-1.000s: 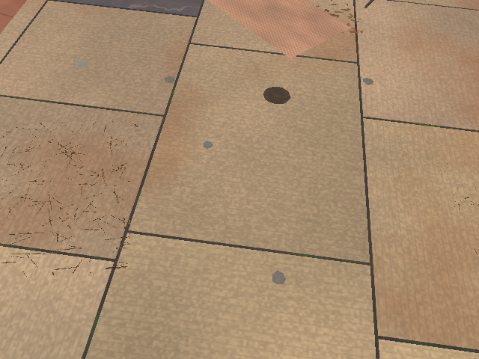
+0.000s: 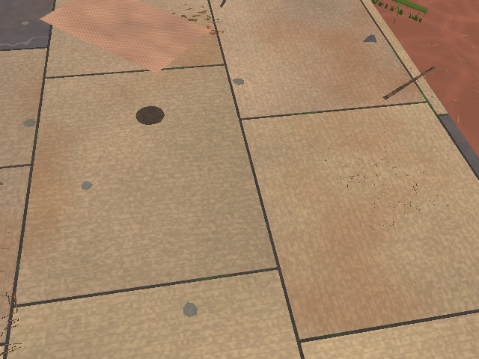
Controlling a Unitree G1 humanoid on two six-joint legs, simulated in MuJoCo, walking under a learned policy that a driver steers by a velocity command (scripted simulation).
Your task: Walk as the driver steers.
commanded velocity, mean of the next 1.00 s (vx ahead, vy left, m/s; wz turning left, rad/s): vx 0.16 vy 0.00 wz -0.01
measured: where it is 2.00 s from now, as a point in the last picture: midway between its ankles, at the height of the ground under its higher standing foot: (213, 262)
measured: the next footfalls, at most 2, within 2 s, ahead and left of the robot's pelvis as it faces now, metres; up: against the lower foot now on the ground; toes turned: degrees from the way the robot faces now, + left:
right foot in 0.12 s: +0.23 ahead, -0.14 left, +0.00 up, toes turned -1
left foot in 0.46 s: +0.21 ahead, +0.10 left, +0.00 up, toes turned +0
